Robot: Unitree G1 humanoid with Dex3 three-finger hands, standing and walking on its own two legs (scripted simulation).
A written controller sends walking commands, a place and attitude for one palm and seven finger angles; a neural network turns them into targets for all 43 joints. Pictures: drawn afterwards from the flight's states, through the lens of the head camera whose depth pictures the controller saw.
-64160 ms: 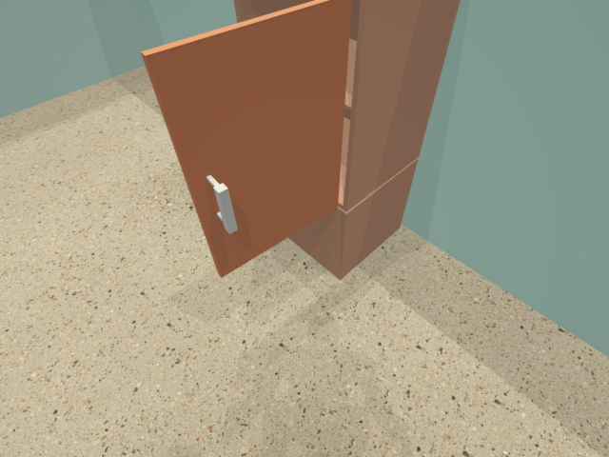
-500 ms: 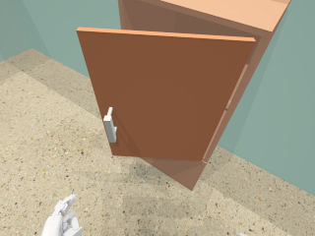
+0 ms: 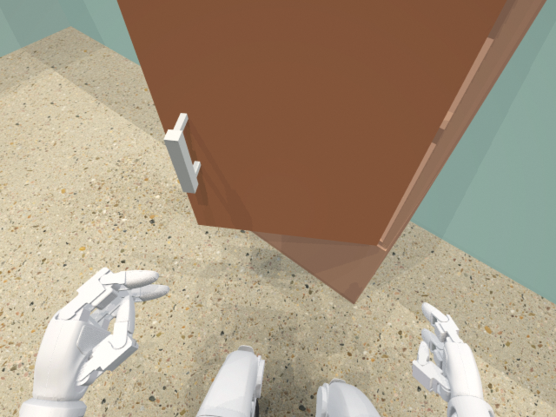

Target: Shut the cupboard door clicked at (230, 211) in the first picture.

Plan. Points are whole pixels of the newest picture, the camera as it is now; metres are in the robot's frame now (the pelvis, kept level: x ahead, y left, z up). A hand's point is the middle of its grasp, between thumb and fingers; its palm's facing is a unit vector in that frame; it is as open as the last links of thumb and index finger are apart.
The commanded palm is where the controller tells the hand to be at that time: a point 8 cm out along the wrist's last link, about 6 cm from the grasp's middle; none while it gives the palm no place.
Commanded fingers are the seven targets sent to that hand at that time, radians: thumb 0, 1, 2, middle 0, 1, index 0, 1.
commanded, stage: raise the hand and make a fist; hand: left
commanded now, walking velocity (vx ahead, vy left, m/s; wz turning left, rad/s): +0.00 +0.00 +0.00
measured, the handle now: (186, 154) +0.48 +0.22 +0.06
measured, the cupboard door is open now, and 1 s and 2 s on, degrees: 31 31 31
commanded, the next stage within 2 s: bring the fist close to the handle in 1.30 s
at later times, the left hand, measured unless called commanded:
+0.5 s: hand (130, 324) +0.21 +0.21 +0.05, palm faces -0.05 -1.00 +0.00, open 3.3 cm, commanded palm +0.19 +0.27 +0.06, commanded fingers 0.00 0.90 0.90 -1.23 -1.42 -1.23 -1.42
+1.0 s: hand (125, 306) +0.23 +0.22 +0.06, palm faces -0.01 -1.00 -0.04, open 3.1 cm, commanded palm +0.21 +0.27 +0.06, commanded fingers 0.00 0.90 0.90 -1.30 -1.50 -1.30 -1.50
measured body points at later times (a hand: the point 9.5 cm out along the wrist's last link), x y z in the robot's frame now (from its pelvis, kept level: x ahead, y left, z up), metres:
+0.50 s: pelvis +0.00 +0.04 +0.01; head +0.09 +0.06 +0.45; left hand +0.21 +0.27 +0.05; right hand +0.20 -0.20 -0.06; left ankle +0.08 +0.12 -0.61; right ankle +0.00 -0.07 -0.61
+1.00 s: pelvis +0.00 +0.03 +0.02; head +0.07 +0.05 +0.46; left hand +0.22 +0.27 +0.07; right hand +0.18 -0.20 -0.06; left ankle +0.08 +0.12 -0.61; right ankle +0.00 -0.07 -0.61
